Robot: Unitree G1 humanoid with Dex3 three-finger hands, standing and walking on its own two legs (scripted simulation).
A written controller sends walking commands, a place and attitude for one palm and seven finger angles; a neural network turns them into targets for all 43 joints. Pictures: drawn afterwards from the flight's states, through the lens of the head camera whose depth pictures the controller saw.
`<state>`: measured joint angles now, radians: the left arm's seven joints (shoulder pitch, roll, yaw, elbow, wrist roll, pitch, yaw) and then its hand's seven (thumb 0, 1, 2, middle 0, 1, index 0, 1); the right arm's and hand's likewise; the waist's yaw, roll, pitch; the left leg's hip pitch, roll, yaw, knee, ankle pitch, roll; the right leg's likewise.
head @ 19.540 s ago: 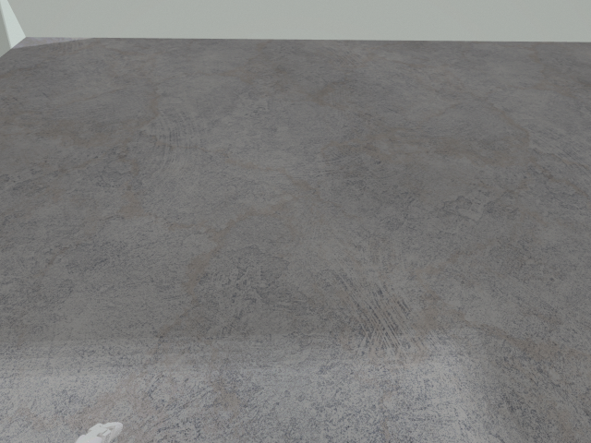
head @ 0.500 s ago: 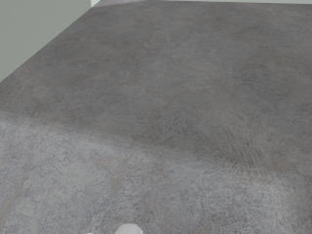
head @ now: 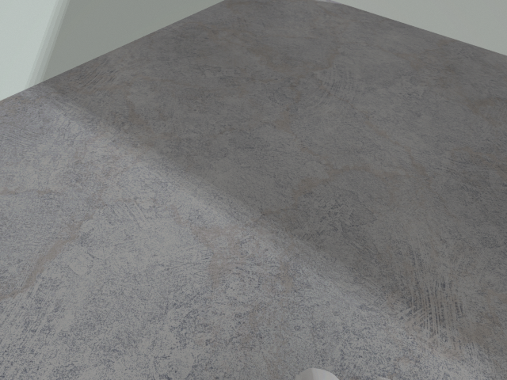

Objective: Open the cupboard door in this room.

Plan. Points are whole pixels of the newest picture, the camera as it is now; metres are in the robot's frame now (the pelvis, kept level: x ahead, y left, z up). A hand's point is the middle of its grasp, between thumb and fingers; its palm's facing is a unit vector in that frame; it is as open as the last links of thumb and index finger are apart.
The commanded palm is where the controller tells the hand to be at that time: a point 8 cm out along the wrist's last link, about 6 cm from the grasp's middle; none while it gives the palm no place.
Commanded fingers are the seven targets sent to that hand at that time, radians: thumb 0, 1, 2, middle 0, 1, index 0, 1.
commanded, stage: turn or walk to find it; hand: left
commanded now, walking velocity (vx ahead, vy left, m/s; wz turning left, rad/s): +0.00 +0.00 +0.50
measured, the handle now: out of the picture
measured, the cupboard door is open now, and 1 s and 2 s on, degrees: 0 0 0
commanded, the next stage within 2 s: none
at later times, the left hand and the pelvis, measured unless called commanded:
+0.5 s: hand out of the picture +0.03 +0.14 -0.14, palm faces +0.24 -0.93 -0.29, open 7.3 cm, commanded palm none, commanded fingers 0.00 0.90 0.90 -0.20 -0.30 -0.20 -0.30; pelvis -0.02 -0.07 +0.00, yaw +15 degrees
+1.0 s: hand out of the picture -0.11 +0.20 -0.17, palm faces +0.53 -0.81 -0.25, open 7.3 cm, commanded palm none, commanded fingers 0.00 0.90 0.90 -0.20 -0.30 -0.20 -0.30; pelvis -0.05 -0.02 +0.00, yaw +30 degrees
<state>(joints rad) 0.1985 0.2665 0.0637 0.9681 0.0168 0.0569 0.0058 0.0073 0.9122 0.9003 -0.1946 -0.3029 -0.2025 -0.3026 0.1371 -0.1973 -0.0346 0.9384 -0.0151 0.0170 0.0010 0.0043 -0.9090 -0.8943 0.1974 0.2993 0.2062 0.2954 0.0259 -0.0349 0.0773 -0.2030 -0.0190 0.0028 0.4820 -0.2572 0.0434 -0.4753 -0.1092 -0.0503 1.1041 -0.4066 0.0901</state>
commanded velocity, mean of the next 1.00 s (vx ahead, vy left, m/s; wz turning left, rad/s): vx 0.00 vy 0.00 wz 0.50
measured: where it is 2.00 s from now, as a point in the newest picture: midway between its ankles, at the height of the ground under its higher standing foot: outside the picture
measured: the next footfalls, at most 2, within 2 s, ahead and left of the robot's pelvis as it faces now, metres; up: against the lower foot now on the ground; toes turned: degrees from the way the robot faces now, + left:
right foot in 0.28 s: +0.05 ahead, -0.15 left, +0.00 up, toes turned +5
left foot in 0.80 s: -0.08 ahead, +0.08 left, +0.00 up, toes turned +29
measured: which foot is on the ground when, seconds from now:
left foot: down 0.00-0.30, up 0.32-0.78, down 0.80-1.00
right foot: up 0.00-0.26, down 0.28-0.80, up 0.82-1.00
